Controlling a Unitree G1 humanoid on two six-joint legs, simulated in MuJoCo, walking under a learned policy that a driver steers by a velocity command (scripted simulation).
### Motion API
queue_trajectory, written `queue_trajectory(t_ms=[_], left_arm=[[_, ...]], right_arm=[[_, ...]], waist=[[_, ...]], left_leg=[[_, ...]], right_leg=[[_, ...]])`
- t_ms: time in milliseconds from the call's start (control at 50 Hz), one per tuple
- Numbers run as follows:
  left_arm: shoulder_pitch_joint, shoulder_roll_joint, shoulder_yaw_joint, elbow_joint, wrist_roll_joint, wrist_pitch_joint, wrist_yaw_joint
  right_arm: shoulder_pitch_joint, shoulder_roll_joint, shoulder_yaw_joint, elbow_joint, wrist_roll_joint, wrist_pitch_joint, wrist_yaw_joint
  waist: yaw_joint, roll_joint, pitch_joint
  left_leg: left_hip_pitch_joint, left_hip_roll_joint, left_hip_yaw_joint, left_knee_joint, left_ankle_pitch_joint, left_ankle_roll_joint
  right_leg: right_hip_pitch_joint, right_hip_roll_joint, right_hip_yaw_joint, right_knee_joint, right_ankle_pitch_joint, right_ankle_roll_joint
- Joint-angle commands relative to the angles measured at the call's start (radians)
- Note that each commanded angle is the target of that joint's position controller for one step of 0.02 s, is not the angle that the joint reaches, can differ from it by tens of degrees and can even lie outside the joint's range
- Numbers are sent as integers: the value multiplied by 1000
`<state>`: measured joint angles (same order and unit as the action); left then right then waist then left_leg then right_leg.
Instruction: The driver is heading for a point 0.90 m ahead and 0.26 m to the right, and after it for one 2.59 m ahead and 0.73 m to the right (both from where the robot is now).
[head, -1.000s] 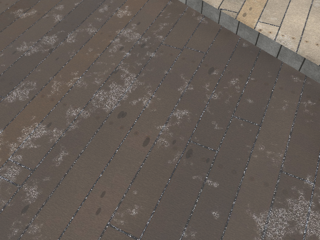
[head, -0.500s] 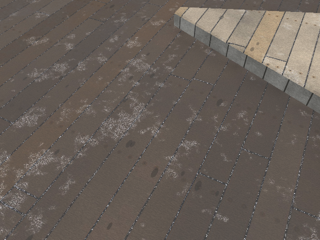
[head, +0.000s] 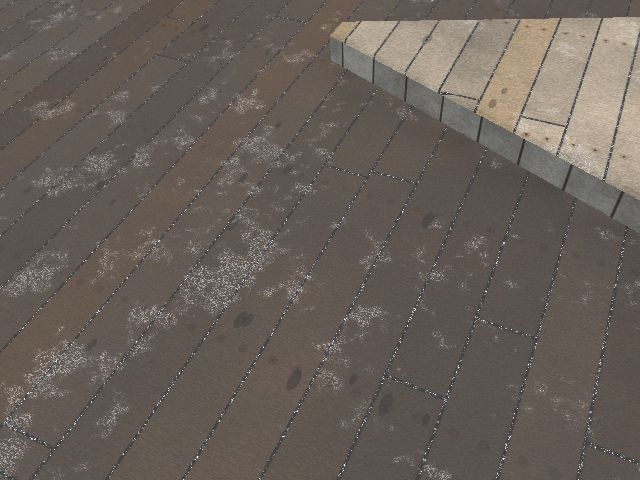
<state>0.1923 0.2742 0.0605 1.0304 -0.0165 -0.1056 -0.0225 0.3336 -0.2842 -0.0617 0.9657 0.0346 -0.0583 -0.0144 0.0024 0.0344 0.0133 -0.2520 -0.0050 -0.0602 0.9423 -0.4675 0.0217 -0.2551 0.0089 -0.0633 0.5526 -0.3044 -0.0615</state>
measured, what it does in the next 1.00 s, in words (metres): walks ahead, turning right: left foot, then right foot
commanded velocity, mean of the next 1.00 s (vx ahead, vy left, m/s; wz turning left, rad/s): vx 0.35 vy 0.00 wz -0.25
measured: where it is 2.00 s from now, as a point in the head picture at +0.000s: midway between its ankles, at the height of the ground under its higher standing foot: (433, 339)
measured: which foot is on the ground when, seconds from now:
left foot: up 0.00-0.40, down 0.42-0.92, up 0.94-1.00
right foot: down 0.00-0.42, up 0.44-0.90, down 0.92-1.00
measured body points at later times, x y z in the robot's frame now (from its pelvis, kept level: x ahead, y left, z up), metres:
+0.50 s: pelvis +0.26 +0.03 -0.01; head +0.30 +0.03 +0.43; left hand +0.22 +0.29 -0.16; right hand +0.46 -0.22 -0.11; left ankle +0.37 +0.12 -0.73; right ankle +0.04 -0.09 -0.66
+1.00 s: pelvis +0.46 -0.02 -0.01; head +0.50 -0.05 +0.44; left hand +0.68 +0.21 -0.11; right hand +0.51 -0.32 -0.14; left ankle +0.40 +0.13 -0.66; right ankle +0.52 -0.11 -0.73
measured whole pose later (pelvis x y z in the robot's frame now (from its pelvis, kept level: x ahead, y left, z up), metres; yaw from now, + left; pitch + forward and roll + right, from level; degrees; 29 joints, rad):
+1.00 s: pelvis +0.46 -0.02 -0.01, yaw -18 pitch +2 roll +1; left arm 0.16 0.28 0.09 0.74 -0.01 -0.03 -0.02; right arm 0.11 -0.29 -0.07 0.87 0.02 -0.05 -0.01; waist 0.01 0.02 0.06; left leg -0.36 0.01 0.05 1.09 -0.53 0.00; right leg -0.46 0.04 -0.02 0.61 -0.19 -0.08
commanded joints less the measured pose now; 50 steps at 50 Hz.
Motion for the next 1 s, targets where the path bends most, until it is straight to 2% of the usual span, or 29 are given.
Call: queue_trajectory(t_ms=[20, 40, 80, 140, 240, 300, 340, 380, 400, 420, 440, 460, 480, 500, 520, 540, 560, 580, 620, 680, 740, 840, 880, 900, 920, 940, 960, 980, 1000], left_arm=[[85, 117, 8, -21, 10, -15, -6], [62, 91, -3, -32, 13, -14, -10], [96, 82, -10, -25, 18, -7, -6], [151, 118, -7, -11, 19, 3, 13], [204, 127, -7, -11, 14, 11, 32], [260, 120, -4, 8, 5, 20, 34], [261, 127, 4, 9, 2, 28, 37], [242, 150, 14, -2, 4, 36, 39], [230, 159, 17, -8, 8, 43, 39], [205, 148, 12, -20, 12, 51, 38], [213, 106, -6, -49, 28, 49, 36], [371, -55, -46, -46, 10, 30, 25], [281, 82, -14, -41, -21, 9, 21], [179, 132, 5, -84, -46, -1, 23], [132, 122, 6, -96, -41, -4, 31], [114, 109, 15, -94, -24, 4, 41], [165, 77, 17, -84, -19, 21, 44], [197, 49, 16, -78, -18, 38, 45], [190, 36, 22, -103, -18, 68, 51], [104, 36, 22, -173, 3, 83, 43], [10, 24, 14, -219, 7, 79, 17], [-70, 70, 30, -301, 11, 92, -17], [-30, 94, 45, -312, 8, 94, -23], [38, 119, 62, -302, 6, 93, -18], [131, 209, 99, -287, 0, 96, 2], [154, 314, 120, -290, -6, 98, 18], [209, 260, 97, -312, 11, 80, 8], [182, 206, 81, -319, 11, 61, 4], [122, 167, 70, -329, -2, 52, 8]], right_arm=[[-101, -98, -20, -106, 12, -52, 4], [-115, -108, -28, -104, 0, -48, 3], [-112, -75, -26, -100, -11, -36, 13], [-196, -47, -21, -136, -20, -26, 15], [-384, -13, 1, -202, -13, -34, 31], [-459, -14, 7, -233, -8, -41, 48], [-475, -29, 6, -248, -6, -47, 60], [-412, -72, -12, -240, -9, -50, 62], [-314, -106, -30, -219, -9, -49, 56], [-134, -148, -53, -169, -7, -47, 45], [57, -217, -70, -131, -26, -43, 30], [89, -247, -70, -107, -38, -42, 38], [64, -144, -44, -114, -29, -44, 37], [-30, -108, -32, -121, -26, -49, 32], [-103, -86, -24, -127, -28, -56, 32], [-157, -57, -17, -126, -39, -65, 36], [-186, -47, -13, -120, -55, -72, 40], [-203, -32, -11, -115, -58, -75, 44], [-227, -48, -14, -102, -59, -77, 37], [-230, -100, -27, -95, -57, -64, 7], [-214, -128, -32, -95, -49, -39, -19], [-184, -164, -45, -90, -15, 11, -33], [-197, -175, -53, -102, -3, 28, -38], [-191, -165, -51, -104, -1, 36, -38], [-142, -143, -45, -109, -24, 39, -32], [-124, -45, -15, -166, -65, 25, -17], [-173, -70, -13, -186, -39, -3, 7], [-239, -109, -23, -200, 2, -25, 23], [-260, -120, -25, -198, 3, -38, 26]], waist=[[40, -132, 60], [31, -109, 77], [23, -132, 61], [34, -92, 70], [77, -96, 104], [85, -92, 130], [63, -100, 121], [8, -128, 52], [-52, -150, -20], [-144, -147, -124], [-194, -53, -280], [-89, 221, -445], [-137, 125, -373], [-116, 103, -192], [-82, 18, -107], [-49, -15, -37], [-4, 26, -34], [19, 27, -28], [51, 37, 0], [50, 40, 7], [11, 25, -20], [-5, 36, -35], [26, 38, -61], [62, 6, -100], [89, -124, -160], [17, -341, -212], [75, -267, -336], [88, -188, -244], [62, -115, -155]], left_leg=[[-530, 94, -29, 233, 134, 52], [-502, 122, -19, 184, 202, 53], [-442, 136, 15, 127, 272, 32], [-490, 133, 48, 7, 356, -13], [-408, 86, 98, -307, 545, -21], [-415, 68, 95, -397, 552, 3], [-408, 59, 88, -433, 511, 32], [-279, 14, 105, -435, 439, 63], [-146, -18, 120, -431, 403, 85], [98, -19, 120, -447, 430, 115], [450, 179, -98, -396, 395, 173], [744, 433, -610, -535, 133, 332], [656, 406, -657, -636, 19, 290], [500, 378, -479, -669, 59, 235], [338, 346, -352, -705, 170, 206], [203, 308, -237, -735, 336, 182], [119, 291, -143, -748, 494, 176], [74, 275, -69, -746, 642, 178], [-2, 265, 44, -757, 800, 187], [-4, 246, 156, -764, 854, 189], [42, 230, 226, -738, 852, 179], [209, 293, 220, -606, 837, 144], [231, 296, 228, -477, 899, 111], [205, 265, 254, -344, 866, 79], [83, 197, 280, -116, 651, 19], [-324, 14, 259, 206, -96, -46], [-493, -48, 17, 373, -223, -32], [-587, 0, -32, 392, -130, -3], [-587, 45, -33, 323, -28, 16]], right_leg=[[323, -317, 493, -385, -111, -150], [277, -277, 404, -403, -7, -121], [243, -229, 282, -411, 199, -109], [247, -219, 207, -429, 392, -126], [204, -189, 118, -475, 385, -109], [286, -226, 110, -458, 415, -115], [360, -256, 105, -412, 509, -107], [405, -270, 110, -301, 803, -90], [407, -260, 110, -180, 974, -79], [323, -214, 88, 22, 990, -51], [64, -152, 72, 332, 652, -28], [-305, 45, 106, 679, -217, 23], [-392, 5, 223, 792, -262, 9], [-452, -44, 194, 803, -177, 0], [-415, -97, 177, 759, -81, -1], [-361, -119, 171, 711, -31, 4], [-275, -140, 182, 692, -11, 12], [-231, -142, 179, 671, -26, 21], [-234, -139, 152, 624, -24, 43], [-276, -143, 116, 426, 134, 70], [-237, -120, 60, 239, 288, 72], [-256, -84, 27, 107, 189, 33], [-187, -40, -9, 46, 133, -9], [-70, -5, -21, -22, 179, -44], [117, -60, 120, -74, 367, -104], [399, -280, 553, -90, 382, -288], [499, -365, 844, -242, 28, -377], [456, -342, 775, -289, -124, -327], [347, -303, 678, -304, -213, -269]])
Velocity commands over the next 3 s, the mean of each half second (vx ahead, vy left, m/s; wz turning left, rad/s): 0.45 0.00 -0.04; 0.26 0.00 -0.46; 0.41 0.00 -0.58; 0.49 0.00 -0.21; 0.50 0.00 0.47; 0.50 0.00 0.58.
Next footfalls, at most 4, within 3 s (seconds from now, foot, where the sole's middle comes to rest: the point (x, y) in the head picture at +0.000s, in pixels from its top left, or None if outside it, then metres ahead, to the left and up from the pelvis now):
0.42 left None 0.41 0.12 -0.77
0.92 right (414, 459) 0.55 -0.13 -0.77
1.40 left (343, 360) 0.79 0.02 -0.77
1.84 right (501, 337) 0.84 -0.36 -0.77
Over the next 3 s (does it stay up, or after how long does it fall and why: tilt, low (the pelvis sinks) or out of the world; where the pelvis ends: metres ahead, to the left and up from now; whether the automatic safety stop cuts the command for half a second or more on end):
stays up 1.37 -0.50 -0.01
